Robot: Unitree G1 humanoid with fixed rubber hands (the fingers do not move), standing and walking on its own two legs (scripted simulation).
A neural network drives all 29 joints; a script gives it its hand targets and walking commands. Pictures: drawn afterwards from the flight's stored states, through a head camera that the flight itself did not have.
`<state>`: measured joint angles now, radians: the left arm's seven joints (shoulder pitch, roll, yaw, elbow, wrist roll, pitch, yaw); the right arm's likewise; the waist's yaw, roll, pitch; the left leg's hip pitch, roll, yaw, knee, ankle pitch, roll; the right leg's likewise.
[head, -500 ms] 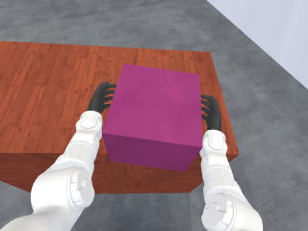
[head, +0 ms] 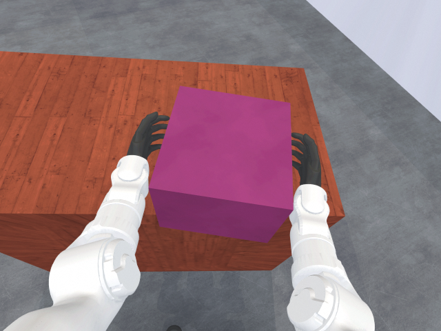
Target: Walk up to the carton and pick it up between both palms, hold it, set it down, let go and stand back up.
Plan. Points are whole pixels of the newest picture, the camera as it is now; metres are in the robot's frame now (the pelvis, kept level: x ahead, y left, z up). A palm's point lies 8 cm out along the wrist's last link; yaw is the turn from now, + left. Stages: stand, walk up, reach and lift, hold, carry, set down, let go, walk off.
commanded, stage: set down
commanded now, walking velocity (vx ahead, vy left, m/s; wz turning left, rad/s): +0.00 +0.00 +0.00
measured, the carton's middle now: (224, 165) +0.44 -0.02 -0.01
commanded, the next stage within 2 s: none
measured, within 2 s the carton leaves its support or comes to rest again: neither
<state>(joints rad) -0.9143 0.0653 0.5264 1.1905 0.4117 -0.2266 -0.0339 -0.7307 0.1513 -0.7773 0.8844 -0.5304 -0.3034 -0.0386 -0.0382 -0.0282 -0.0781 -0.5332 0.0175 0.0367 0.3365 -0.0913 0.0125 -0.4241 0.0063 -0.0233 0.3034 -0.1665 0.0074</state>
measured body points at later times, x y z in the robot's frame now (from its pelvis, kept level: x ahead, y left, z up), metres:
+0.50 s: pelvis +0.00 +0.00 +0.00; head +0.10 +0.02 +0.43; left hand +0.45 +0.15 +0.02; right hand +0.41 -0.17 +0.03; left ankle +0.03 +0.11 -0.74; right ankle -0.03 -0.12 -0.74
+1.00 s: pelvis -0.01 +0.00 -0.01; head +0.10 +0.03 +0.42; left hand +0.46 +0.15 +0.01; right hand +0.41 -0.18 +0.01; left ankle +0.03 +0.11 -0.74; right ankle -0.03 -0.12 -0.74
